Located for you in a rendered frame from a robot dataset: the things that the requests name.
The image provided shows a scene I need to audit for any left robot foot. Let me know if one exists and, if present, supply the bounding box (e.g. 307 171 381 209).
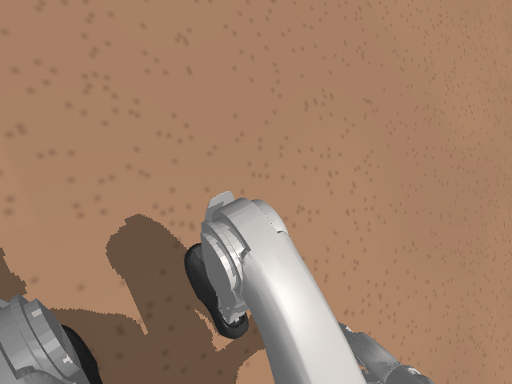
61 325 103 384

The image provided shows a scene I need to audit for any right robot hand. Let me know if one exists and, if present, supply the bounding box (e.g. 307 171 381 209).
338 322 402 384

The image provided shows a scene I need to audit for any right robot arm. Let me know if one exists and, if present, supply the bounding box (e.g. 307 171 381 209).
386 365 435 384

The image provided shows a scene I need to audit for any right robot foot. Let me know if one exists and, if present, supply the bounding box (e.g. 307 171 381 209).
184 243 249 339

